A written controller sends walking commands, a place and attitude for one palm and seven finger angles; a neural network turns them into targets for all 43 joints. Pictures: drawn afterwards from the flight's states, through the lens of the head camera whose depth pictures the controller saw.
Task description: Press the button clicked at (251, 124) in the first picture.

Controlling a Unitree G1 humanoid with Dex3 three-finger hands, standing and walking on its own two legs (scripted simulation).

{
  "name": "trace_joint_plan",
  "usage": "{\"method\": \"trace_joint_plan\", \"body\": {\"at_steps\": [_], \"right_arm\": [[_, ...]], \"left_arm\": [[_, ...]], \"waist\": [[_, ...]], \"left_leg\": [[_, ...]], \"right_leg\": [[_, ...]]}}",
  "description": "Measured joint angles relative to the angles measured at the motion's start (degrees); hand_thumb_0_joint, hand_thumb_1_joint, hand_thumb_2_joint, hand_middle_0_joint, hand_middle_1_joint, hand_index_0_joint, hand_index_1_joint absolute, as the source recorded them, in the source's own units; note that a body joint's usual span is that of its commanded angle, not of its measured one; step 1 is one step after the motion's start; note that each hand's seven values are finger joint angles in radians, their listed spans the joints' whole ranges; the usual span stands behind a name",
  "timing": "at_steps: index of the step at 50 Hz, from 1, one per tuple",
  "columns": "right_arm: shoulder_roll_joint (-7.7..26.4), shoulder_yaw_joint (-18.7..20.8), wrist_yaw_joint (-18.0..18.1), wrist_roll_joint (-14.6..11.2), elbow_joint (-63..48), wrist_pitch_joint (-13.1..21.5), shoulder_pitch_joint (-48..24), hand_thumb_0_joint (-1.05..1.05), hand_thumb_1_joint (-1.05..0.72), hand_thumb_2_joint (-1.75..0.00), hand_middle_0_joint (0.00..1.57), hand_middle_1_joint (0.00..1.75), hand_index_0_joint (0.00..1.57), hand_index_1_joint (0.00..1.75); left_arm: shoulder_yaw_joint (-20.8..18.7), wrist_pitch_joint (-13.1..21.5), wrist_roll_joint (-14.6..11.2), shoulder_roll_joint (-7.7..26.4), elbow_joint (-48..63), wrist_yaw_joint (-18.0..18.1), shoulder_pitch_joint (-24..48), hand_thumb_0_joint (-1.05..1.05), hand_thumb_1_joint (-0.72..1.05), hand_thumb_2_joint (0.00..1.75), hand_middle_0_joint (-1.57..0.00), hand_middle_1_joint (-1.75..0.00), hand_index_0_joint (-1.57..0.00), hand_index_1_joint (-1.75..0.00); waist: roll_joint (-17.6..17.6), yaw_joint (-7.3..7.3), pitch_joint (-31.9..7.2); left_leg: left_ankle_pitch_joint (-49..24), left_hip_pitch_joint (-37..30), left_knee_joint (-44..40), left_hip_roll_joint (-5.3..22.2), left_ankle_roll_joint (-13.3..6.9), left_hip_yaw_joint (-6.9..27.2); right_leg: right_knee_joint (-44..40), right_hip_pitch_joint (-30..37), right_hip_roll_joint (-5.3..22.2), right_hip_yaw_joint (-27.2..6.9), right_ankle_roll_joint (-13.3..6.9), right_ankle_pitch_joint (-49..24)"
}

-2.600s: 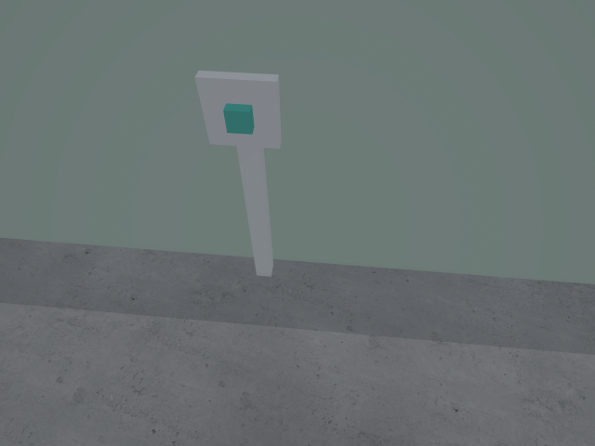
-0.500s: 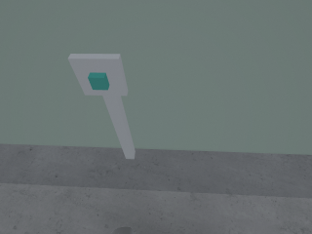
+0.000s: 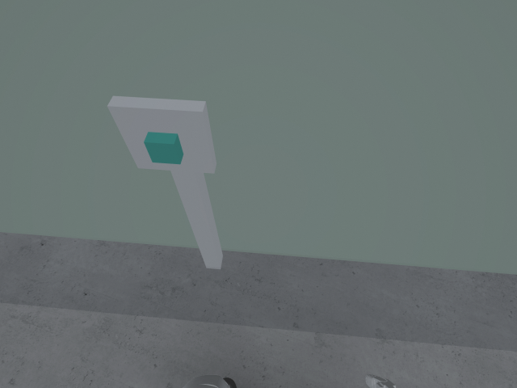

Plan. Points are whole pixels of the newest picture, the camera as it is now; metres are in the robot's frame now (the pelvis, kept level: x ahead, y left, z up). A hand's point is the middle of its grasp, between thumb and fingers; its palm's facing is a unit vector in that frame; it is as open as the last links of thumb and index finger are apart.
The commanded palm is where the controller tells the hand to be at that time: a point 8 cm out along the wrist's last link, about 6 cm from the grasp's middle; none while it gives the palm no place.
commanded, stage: come to a stop and stand still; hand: left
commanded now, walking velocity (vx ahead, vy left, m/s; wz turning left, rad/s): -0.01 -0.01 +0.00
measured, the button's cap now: (165, 147) +0.53 +0.25 +0.00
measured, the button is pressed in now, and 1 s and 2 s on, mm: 0 0 0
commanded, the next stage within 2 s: look again from close up in 0.84 s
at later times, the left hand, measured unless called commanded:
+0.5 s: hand out of the picture +0.01 +0.13 -0.17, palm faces +0.09 -0.98 -0.19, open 7.2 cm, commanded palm none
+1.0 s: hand out of the picture -0.09 +0.10 -0.17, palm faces +0.08 -0.99 -0.14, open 7.4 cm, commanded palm none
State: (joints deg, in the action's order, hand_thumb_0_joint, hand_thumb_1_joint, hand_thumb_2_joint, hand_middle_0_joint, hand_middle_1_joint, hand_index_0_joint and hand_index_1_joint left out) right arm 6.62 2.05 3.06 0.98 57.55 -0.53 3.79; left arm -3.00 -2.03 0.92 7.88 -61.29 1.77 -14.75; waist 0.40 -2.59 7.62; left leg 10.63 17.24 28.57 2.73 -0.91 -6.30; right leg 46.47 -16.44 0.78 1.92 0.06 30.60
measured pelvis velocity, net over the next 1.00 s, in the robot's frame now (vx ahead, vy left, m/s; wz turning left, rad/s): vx -0.05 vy -0.04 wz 0.02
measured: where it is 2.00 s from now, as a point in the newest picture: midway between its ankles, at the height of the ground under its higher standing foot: outside the picture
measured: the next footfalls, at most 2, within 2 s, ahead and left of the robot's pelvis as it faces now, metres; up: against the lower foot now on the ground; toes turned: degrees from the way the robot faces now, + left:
right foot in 0.10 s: +0.02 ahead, -0.14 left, +0.00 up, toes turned -2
left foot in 0.36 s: -0.02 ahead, +0.08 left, +0.00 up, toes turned +4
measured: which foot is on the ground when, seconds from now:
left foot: down 0.00-0.10, up 0.12-0.34, down 0.36-1.00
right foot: up 0.00-0.08, down 0.10-1.00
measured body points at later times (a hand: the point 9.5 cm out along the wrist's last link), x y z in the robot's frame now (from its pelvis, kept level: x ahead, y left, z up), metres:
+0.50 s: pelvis -0.04 -0.05 +0.01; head -0.03 -0.05 +0.46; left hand +0.00 +0.18 -0.15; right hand -0.06 -0.27 -0.15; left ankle -0.06 +0.08 -0.73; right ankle -0.02 -0.14 -0.73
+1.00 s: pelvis -0.05 -0.04 +0.01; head -0.04 -0.04 +0.45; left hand -0.09 +0.16 -0.16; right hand -0.08 -0.24 -0.16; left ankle -0.06 +0.08 -0.73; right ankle -0.02 -0.14 -0.73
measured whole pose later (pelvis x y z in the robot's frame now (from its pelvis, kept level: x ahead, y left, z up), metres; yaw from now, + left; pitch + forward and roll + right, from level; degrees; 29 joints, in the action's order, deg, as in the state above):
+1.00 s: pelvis -0.05 -0.04 +0.01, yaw +1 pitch -1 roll -1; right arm 6.5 0.3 1.6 1.0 64.5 -0.3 19.5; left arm 0.1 1.2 0.6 4.9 -66.9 2.3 -18.8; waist 1.0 -0.6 2.8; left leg 15.1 11.2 27.6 1.7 0.2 -2.4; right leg 24.8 -13.0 -0.8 4.0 -1.8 10.7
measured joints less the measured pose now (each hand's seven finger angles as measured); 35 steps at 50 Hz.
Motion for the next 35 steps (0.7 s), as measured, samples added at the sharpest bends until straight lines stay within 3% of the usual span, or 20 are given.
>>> {"method": "trace_joint_plan", "body": {"at_steps": [3,5,9,12,15,19,25,35], "right_arm": [[1.9,1.0,-0.1,0.5,-0.6,-0.7,0.6,-0.02,-0.92,-0.90,0.20,0.30,0.20,0.30],[3.0,1.3,-0.6,0.4,-0.5,-1.4,2.1,-0.02,-0.92,-0.90,0.20,0.30,0.20,0.30],[5.5,2.4,-1.7,0.3,1.1,-3.5,4.9,-0.01,-0.92,-0.90,0.20,0.30,0.20,0.30],[6.2,2.4,-1.9,0.1,2.7,-3.9,6.9,-0.01,-0.91,-0.90,0.20,0.30,0.20,0.30],[5.9,1.9,-1.8,-0.1,3.7,-3.3,9.0,0.00,-0.91,-0.90,0.20,0.30,0.20,0.30],[5.0,0.7,-1.3,0.1,5.5,-1.6,11.6,0.00,-0.91,-0.90,0.19,0.30,0.19,0.30],[0.8,-1.4,-1.2,0.5,8.5,-0.7,13.2,0.00,-0.91,-0.90,0.20,0.30,0.19,0.30],[-1.8,-1.8,-1.3,0.6,7.7,-0.5,14.9,0.00,-0.90,-0.90,0.20,0.30,0.20,0.30]], "left_arm": [[-1.0,0.0,0.1,1.7,2.2,0.0,1.8,0.00,0.91,0.90,-0.20,-0.30,-0.20,-0.29],[-1.2,0.7,0.5,3.4,3.9,0.0,1.9,0.00,0.91,0.90,-0.20,-0.30,-0.20,-0.29],[-0.7,0.9,1.0,4.2,3.9,-0.1,3.4,0.00,0.91,0.90,-0.20,-0.30,-0.20,-0.29],[-0.1,1.1,0.9,3.7,3.9,-0.1,4.0,0.00,0.91,0.90,-0.20,-0.30,-0.20,-0.29],[0.6,1.6,0.7,3.0,3.5,-0.2,4.4,0.00,0.91,0.90,-0.20,-0.30,-0.20,-0.29],[1.5,1.8,-0.4,1.4,1.8,-0.4,5.2,0.00,0.91,0.90,-0.20,-0.30,-0.20,-0.29],[1.1,1.7,-0.9,1.7,-1.2,-0.3,5.6,-0.01,0.95,0.90,-0.21,-0.30,-0.20,-0.30],[1.5,1.3,-0.6,0.5,-4.9,-0.5,-0.4,0.00,0.92,0.90,-0.20,-0.30,-0.20,-0.29]], "waist": [[1.7,0.97,-0.1],[1.4,1.26,-1.4],[2.4,2.71,-2.3],[1.8,3.10,-2.9],[0.9,3.47,-3.5],[1.1,4.15,-4.2],[-1.0,2.56,-4.3],[0.5,2.47,-4.9]], "left_leg": [[-0.6,1.1,0.5,1.2,1.0,0.2],[0.0,2.6,2.7,1.2,1.9,0.3],[13.2,5.4,14.7,-0.2,1.5,4.2],[15.3,5.0,21.5,-1.4,1.5,5.0],[15.1,0.7,16.4,-1.5,1.9,4.4],[7.2,-6.5,1.1,-0.4,1.5,5.5],[3.9,-8.3,-3.2,-0.9,2.0,5.2],[2.2,-8.7,-5.3,-1.1,1.7,4.5]], "right_leg": [[-1.9,-1.3,0.1,-0.3,-0.3,-2.9],[-11.0,1.0,1.2,-0.8,-0.6,-10.8],[-10.5,1.5,0.8,1.0,-1.6,-11.2],[-13.1,2.6,0.3,1.4,-2.2,-12.6],[-15.7,3.2,-0.3,1.8,-2.7,-14.4],[-16.3,2.8,-2.0,3.6,-2.6,-15.1],[-22.3,5.4,-1.8,3.3,-2.7,-19.2],[-24.1,5.5,-1.7,2.7,-2.6,-20.8]]}}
